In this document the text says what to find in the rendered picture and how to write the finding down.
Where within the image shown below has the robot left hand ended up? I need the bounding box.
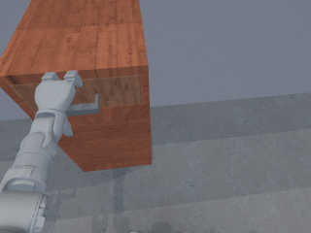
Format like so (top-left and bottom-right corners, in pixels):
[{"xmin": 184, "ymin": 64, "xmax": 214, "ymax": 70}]
[{"xmin": 34, "ymin": 70, "xmax": 84, "ymax": 137}]

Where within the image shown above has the cabinet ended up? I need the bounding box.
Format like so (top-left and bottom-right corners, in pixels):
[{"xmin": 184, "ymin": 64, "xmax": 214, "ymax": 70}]
[{"xmin": 0, "ymin": 0, "xmax": 153, "ymax": 172}]

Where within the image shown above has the robot left upper arm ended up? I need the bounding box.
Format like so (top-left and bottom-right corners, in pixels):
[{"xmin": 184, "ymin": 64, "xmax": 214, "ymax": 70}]
[{"xmin": 0, "ymin": 189, "xmax": 49, "ymax": 233}]

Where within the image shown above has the handle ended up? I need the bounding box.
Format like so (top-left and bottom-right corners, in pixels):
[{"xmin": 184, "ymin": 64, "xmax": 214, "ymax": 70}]
[{"xmin": 65, "ymin": 93, "xmax": 100, "ymax": 117}]

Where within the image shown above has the drawer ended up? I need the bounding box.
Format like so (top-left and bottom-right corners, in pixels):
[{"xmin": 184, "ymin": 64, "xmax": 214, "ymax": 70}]
[{"xmin": 9, "ymin": 75, "xmax": 143, "ymax": 114}]

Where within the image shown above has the left robot forearm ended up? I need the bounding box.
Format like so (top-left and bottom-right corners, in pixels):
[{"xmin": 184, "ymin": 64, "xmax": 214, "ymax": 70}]
[{"xmin": 0, "ymin": 109, "xmax": 66, "ymax": 193}]

